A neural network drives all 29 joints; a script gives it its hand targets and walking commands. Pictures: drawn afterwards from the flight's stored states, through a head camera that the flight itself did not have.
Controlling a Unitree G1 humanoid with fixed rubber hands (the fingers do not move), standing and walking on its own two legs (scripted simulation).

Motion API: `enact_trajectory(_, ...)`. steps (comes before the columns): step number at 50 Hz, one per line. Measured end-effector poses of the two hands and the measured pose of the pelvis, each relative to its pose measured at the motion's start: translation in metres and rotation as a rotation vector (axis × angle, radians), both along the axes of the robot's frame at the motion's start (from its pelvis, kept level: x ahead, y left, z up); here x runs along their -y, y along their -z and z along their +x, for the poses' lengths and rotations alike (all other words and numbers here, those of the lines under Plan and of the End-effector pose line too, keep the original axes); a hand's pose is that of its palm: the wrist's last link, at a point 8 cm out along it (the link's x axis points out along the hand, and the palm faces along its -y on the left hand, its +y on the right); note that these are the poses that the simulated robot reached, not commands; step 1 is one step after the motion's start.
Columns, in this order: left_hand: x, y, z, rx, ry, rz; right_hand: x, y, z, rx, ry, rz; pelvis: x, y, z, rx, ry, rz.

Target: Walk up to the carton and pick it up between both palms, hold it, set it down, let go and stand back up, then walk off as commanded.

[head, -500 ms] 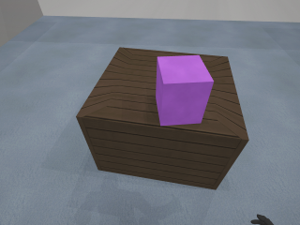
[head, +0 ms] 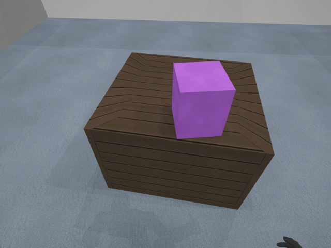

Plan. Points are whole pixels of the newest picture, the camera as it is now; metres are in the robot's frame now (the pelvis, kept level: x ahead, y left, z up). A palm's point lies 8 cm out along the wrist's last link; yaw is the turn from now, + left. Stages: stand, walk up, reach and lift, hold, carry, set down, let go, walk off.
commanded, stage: stand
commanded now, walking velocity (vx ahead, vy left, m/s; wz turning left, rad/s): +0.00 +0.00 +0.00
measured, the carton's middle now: (198, 100) +0.74 -0.06 -0.07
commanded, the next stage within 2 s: none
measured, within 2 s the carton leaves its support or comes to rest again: neither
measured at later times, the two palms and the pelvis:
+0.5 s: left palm out of the picture +0.06 +0.30 -0.11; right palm out of the picture +0.15 -0.30 -0.08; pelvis +0.00 +0.00 +0.00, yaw +0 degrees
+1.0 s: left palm out of the picture +0.06 +0.30 -0.11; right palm out of the picture +0.15 -0.30 -0.08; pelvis +0.00 +0.00 +0.00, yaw +0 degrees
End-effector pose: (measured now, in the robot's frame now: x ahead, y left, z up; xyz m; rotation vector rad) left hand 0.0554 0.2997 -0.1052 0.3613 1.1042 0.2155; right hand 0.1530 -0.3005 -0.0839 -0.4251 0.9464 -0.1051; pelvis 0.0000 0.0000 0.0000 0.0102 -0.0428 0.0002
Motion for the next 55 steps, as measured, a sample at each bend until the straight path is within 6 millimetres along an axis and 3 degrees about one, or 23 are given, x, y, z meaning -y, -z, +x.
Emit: enact_trajectory(55,0.0001,0.0002,0.0002,0.002,0.000,-0.001,0.0004,-0.0004,-0.0005,-0.001,0.002,-0.002,-0.0001,-0.0001,0.0000,0.000,0.000,0.000)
